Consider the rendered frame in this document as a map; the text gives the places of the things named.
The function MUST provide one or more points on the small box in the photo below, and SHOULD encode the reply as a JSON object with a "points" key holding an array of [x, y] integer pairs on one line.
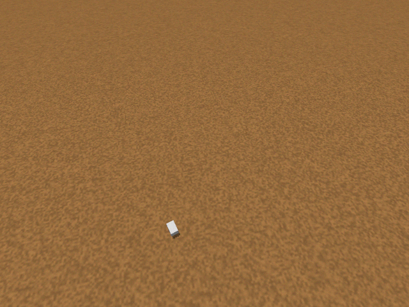
{"points": [[172, 228]]}

